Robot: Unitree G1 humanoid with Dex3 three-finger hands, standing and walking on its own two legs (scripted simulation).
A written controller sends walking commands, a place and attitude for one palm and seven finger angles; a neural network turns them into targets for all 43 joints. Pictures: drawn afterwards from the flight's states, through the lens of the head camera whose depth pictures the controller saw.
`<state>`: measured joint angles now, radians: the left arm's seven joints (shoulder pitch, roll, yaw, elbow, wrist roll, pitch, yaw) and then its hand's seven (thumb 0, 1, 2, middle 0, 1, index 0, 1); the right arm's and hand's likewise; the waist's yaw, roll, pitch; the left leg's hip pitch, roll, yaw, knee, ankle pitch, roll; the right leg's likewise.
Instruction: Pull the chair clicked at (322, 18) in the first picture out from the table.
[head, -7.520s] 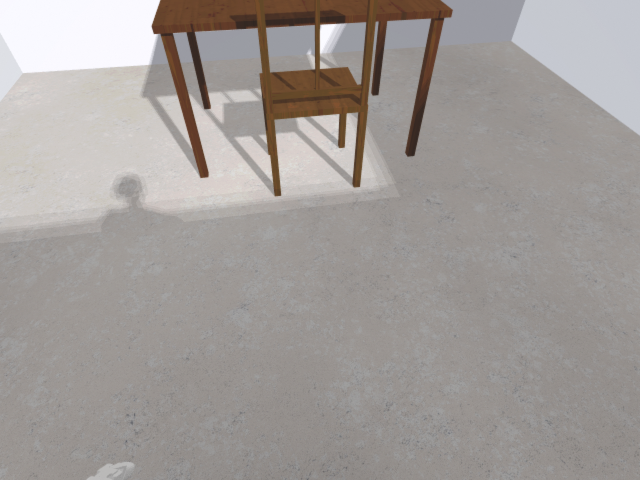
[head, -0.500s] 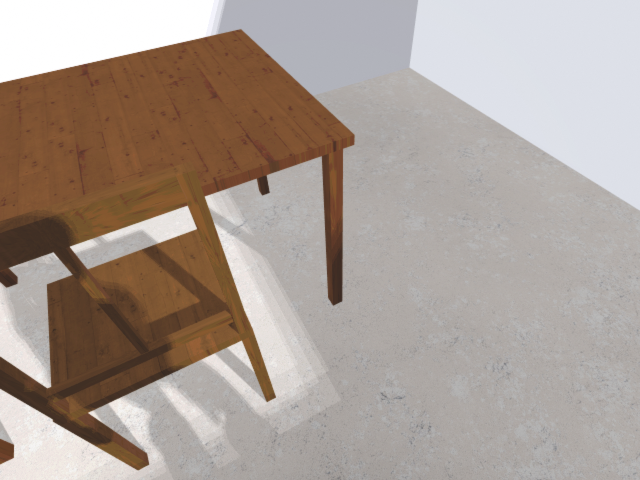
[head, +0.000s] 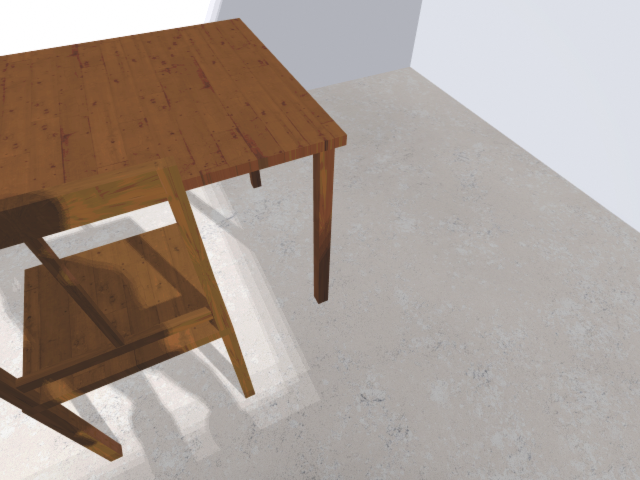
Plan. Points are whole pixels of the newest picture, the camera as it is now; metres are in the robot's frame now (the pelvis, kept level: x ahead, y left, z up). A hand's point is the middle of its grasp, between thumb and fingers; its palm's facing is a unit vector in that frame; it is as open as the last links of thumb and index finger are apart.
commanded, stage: look again from close up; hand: left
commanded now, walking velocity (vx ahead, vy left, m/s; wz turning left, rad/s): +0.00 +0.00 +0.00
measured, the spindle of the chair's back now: (83, 299) +0.39 +0.43 -0.08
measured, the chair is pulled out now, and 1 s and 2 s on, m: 0.00 0.00 0.00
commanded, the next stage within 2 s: shuffle to correct the standing spot in 0.46 s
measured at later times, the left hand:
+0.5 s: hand out of the picture +0.01 +0.17 -0.17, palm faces +0.05 -0.98 -0.20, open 7.3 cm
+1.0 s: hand out of the picture +0.04 +0.18 -0.19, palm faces +0.20 -0.97 -0.16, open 7.3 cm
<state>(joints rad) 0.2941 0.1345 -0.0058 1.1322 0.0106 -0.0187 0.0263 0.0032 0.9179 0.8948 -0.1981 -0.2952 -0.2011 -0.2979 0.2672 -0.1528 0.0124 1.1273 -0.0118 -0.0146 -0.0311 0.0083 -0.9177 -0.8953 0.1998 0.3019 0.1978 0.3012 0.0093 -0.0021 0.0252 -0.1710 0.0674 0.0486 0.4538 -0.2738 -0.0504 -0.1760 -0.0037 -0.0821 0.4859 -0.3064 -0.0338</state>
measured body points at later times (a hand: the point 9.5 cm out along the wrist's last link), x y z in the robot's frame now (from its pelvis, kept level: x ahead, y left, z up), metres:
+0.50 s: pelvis +0.01 -0.01 +0.00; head +0.02 -0.01 +0.45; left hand +0.00 +0.22 -0.16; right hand +0.00 -0.22 -0.16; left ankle -0.02 +0.15 -0.74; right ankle -0.03 -0.09 -0.74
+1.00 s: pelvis +0.07 +0.00 -0.01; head +0.09 +0.03 +0.44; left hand +0.03 +0.23 -0.18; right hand +0.07 -0.22 -0.15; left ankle +0.01 +0.12 -0.74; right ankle +0.04 -0.11 -0.65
